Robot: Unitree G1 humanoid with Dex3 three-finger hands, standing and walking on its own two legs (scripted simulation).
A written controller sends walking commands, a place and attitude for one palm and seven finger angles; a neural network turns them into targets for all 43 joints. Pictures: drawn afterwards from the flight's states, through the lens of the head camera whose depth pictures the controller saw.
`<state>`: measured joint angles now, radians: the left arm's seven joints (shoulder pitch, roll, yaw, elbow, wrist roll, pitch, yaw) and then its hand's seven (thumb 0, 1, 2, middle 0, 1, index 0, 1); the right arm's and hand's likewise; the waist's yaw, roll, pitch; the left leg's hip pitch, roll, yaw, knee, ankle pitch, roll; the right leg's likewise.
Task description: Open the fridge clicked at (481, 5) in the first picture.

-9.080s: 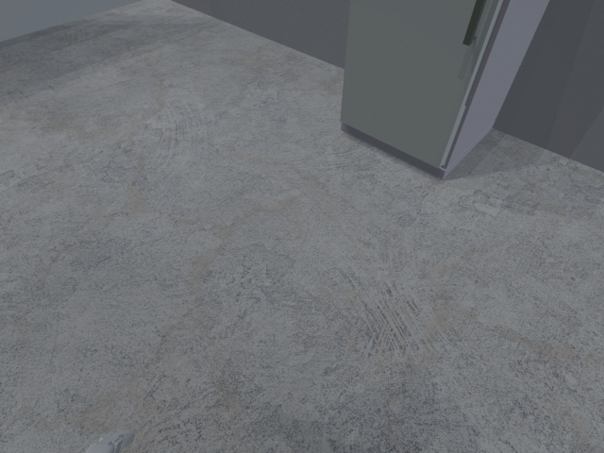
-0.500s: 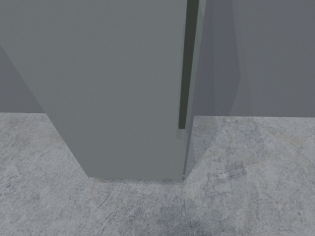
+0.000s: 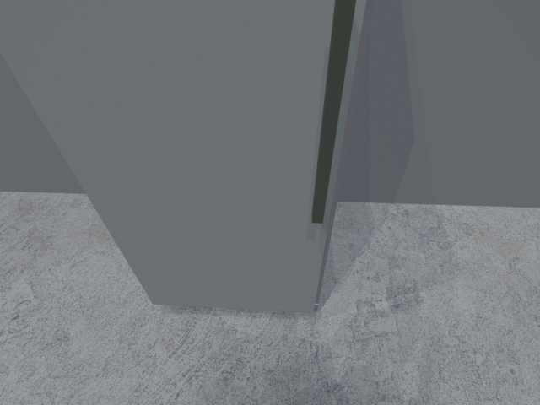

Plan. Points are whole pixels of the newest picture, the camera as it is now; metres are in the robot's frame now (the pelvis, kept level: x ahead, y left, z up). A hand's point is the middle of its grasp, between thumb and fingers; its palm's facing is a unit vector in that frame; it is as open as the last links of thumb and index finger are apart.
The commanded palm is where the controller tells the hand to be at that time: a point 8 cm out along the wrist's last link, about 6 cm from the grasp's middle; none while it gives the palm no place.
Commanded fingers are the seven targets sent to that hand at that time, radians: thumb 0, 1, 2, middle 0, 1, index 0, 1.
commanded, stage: look again from close up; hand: right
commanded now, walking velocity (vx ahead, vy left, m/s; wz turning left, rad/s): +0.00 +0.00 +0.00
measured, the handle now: (327, 127) +0.55 -0.07 +0.14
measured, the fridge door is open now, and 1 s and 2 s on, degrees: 0 0 0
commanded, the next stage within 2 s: none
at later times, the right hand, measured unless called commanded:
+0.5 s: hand out of the picture +0.02 -0.18 -0.17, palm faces +0.00 +0.98 -0.21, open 7.4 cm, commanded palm none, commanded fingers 0.00 -0.90 -0.90 0.20 0.30 0.20 0.30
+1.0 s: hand out of the picture +0.02 -0.18 -0.17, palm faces +0.00 +0.98 -0.20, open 7.4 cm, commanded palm none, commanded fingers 0.00 -0.90 -0.90 0.20 0.30 0.20 0.30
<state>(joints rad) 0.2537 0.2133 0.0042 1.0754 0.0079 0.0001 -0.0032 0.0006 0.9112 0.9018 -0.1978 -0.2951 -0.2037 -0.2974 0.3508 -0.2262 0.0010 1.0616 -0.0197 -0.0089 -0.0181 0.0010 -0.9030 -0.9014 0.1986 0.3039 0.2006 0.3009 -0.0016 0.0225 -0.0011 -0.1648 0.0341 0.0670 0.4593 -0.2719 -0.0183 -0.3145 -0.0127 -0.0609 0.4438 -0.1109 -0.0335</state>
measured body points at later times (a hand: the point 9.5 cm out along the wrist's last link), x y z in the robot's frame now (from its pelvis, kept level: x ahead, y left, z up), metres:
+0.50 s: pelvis +0.02 +0.01 +0.00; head +0.02 +0.00 +0.45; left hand +0.05 +0.25 -0.15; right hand +0.02 -0.23 -0.16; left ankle -0.02 +0.13 -0.74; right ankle +0.08 -0.10 -0.74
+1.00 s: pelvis +0.02 +0.01 +0.00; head +0.03 +0.00 +0.45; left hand +0.06 +0.25 -0.14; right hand +0.02 -0.23 -0.16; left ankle -0.02 +0.13 -0.74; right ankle +0.08 -0.10 -0.74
